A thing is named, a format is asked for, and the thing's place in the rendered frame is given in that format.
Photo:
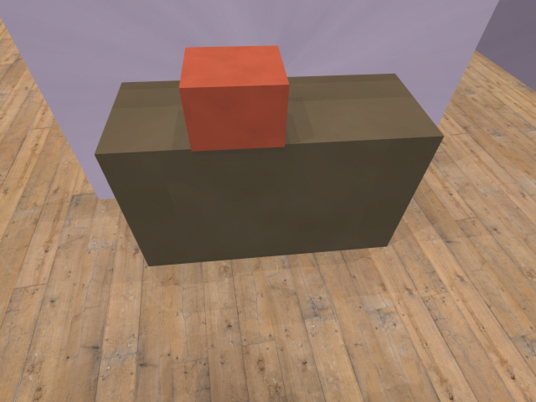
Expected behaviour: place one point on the pedestal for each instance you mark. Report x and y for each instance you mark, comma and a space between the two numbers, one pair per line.
356, 149

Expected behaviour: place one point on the carton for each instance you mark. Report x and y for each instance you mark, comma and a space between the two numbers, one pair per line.
234, 97

